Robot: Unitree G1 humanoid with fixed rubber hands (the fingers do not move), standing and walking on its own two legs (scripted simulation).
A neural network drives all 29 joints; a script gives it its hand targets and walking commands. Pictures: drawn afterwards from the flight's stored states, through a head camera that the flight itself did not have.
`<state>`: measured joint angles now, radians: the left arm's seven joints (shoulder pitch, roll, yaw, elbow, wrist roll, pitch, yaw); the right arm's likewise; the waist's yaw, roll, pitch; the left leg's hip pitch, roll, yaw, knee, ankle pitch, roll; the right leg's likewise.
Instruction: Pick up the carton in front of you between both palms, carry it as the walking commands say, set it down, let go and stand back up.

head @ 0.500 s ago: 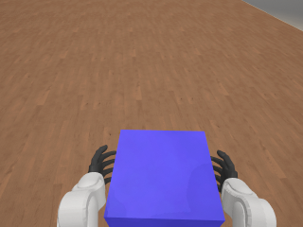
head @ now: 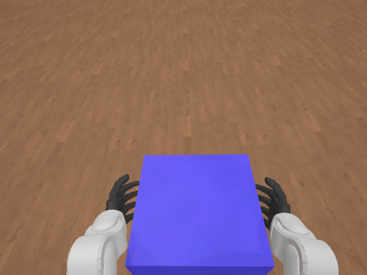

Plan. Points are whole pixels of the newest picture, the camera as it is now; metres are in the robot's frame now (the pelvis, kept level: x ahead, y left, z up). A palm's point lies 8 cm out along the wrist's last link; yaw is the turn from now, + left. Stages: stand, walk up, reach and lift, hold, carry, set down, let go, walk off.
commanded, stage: carry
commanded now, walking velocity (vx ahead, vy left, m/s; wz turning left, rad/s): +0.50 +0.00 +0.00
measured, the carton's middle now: (196, 228) +0.23 +0.00 +0.00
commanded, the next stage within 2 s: none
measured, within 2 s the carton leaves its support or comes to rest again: neither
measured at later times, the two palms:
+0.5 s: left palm (135, 102) +0.58 +0.19 +0.06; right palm (236, 105) +0.55 -0.11 +0.07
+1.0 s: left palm (155, 58) +0.83 +0.16 +0.08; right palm (235, 59) +0.82 -0.14 +0.07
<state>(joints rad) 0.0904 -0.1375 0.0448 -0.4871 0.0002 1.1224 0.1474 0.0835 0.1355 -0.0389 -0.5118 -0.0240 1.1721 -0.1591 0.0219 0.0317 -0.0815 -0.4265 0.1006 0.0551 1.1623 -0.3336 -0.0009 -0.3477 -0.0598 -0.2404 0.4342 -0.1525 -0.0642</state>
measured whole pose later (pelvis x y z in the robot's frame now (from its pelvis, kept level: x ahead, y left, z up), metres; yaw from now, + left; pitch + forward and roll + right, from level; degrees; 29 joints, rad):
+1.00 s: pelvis +0.60 +0.01 +0.00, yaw -1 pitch +3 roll +0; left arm 0.07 -0.13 0.04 -0.52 0.01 1.14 0.15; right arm 0.07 0.13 -0.04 -0.55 -0.03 1.18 -0.15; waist 0.01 0.04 -0.05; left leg -0.19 0.06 0.10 0.59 -0.53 -0.03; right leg -0.35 -0.03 -0.24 0.40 -0.11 -0.08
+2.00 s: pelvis +0.63 +0.04 +0.00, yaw -1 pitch +1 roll +0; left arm 0.02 -0.13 0.05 -0.35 0.09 1.09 0.10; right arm 0.02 0.13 -0.04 -0.35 -0.09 1.11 -0.11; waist 0.00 0.01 -0.11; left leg -0.15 0.04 0.14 0.48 -0.35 0.01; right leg -0.32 -0.08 -0.20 0.50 -0.21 -0.02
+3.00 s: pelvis +0.61 +0.05 +0.00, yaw +0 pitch -2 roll -1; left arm -0.17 -0.14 0.14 0.12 0.21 0.70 0.02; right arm -0.14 0.13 -0.13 0.07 -0.22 0.74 -0.04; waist -0.01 0.03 0.01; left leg -0.10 0.01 0.07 0.46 -0.29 0.02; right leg -0.23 -0.03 -0.08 0.41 -0.11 0.00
